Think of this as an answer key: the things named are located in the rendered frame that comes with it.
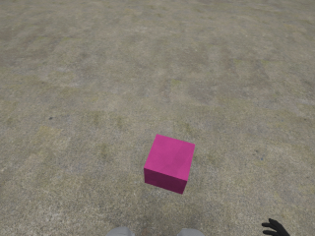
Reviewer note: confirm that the carton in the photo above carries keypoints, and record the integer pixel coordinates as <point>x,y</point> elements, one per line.
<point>168,164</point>

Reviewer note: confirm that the robot left thigh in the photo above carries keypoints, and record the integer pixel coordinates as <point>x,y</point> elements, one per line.
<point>120,231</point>

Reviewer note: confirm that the robot right hand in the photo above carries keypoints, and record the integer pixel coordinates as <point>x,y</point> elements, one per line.
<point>276,226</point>

